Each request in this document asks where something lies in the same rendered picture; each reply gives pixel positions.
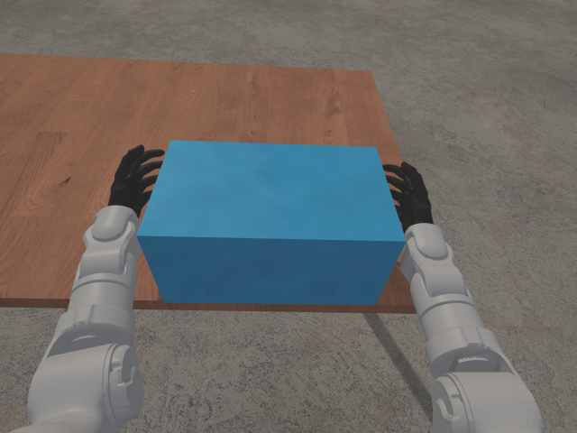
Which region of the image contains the robot left hand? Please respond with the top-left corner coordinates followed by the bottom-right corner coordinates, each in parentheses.
top-left (108, 144), bottom-right (165, 219)

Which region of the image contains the robot right upper arm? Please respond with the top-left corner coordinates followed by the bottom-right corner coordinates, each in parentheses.
top-left (432, 372), bottom-right (543, 433)

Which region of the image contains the carton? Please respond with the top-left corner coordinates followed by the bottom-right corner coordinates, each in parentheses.
top-left (136, 140), bottom-right (406, 305)

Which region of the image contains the robot left upper arm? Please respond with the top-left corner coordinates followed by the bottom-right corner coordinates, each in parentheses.
top-left (8, 343), bottom-right (144, 433)

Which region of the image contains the table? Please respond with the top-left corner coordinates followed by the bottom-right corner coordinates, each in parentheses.
top-left (0, 53), bottom-right (417, 314)

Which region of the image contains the left robot forearm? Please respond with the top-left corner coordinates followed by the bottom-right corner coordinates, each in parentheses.
top-left (27, 206), bottom-right (142, 425)

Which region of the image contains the robot right hand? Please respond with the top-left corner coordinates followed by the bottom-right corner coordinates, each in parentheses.
top-left (382, 161), bottom-right (434, 234)

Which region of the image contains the right robot forearm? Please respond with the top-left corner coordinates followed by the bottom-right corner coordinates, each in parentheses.
top-left (400, 223), bottom-right (545, 433)

